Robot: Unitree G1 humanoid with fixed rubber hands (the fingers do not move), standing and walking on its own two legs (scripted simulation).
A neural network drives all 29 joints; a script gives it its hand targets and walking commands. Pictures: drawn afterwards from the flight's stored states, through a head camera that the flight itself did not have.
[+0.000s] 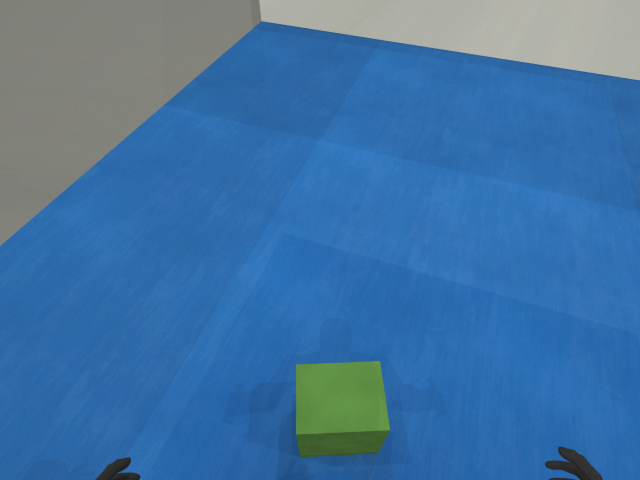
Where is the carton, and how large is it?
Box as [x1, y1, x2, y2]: [296, 361, 389, 456]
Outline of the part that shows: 379,361 296,365 296,436 300,456 377,453 389,431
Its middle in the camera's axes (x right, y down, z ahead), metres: +0.05 +0.48 +1.06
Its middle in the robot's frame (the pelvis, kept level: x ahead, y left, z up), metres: +0.40 -0.02 -0.65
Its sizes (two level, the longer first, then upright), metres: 0.223 0.169 0.252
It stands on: the floor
